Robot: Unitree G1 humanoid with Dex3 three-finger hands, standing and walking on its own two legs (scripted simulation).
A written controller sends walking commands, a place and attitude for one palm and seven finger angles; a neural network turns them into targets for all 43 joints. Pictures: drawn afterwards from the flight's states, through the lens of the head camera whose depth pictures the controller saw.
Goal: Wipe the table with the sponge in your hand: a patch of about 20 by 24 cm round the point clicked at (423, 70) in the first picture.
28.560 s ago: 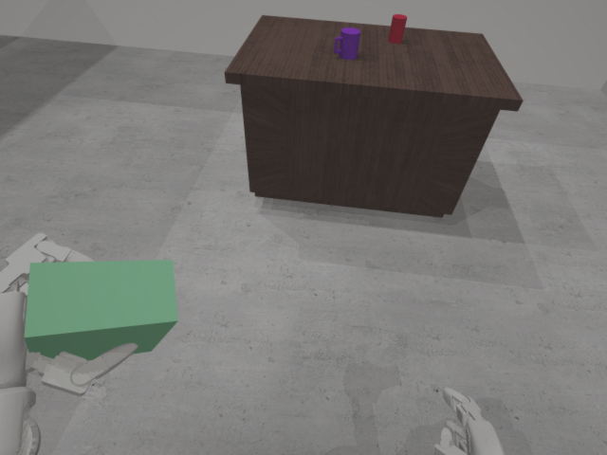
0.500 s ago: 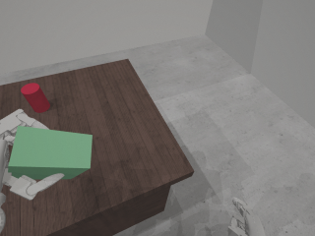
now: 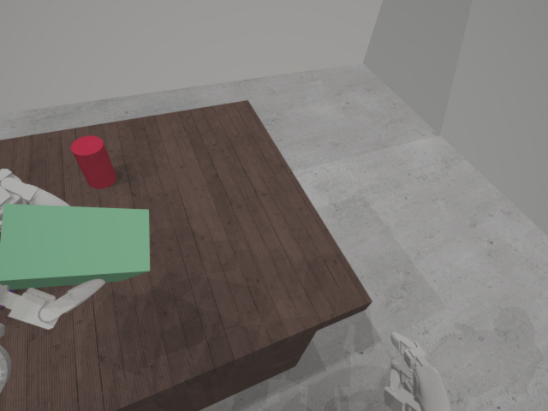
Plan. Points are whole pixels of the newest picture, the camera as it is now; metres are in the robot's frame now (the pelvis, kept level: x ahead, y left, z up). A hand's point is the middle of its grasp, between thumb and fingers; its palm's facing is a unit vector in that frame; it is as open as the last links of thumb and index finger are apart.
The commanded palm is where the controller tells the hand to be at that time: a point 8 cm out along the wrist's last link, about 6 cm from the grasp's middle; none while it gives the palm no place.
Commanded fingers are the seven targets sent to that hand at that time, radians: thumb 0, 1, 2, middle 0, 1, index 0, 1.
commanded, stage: come to a stop and stand still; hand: left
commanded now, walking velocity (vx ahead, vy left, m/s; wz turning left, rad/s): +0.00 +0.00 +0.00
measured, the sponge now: (94, 250) +0.24 +0.23 +0.15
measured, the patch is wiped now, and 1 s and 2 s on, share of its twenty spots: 0.00 0.00 0.00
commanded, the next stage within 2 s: look again from close up in 0.36 s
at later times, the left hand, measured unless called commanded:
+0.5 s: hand (44, 271) +0.20 +0.26 +0.17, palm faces +0.38 -0.85 -0.37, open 10.3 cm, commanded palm +0.15 +0.29 +0.18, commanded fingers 0.00 0.10 1.30 -1.20 -1.60 -1.20 -1.60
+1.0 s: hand (79, 271) +0.21 +0.23 +0.15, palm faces +0.35 -0.85 -0.39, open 10.3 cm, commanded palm +0.16 +0.27 +0.18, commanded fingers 0.00 0.10 1.30 -1.20 -1.60 -1.20 -1.60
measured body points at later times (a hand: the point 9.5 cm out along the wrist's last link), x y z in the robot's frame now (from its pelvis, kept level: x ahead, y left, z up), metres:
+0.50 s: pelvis -0.01 +0.01 +0.00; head +0.00 +0.04 +0.45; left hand +0.18 +0.30 +0.19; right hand +0.16 -0.21 -0.07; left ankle +0.02 +0.09 -0.74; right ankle +0.02 -0.14 -0.74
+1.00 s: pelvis -0.01 -0.01 +0.00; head +0.01 +0.00 +0.45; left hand +0.19 +0.28 +0.18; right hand +0.17 -0.24 -0.07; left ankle +0.02 +0.09 -0.74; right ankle +0.02 -0.14 -0.74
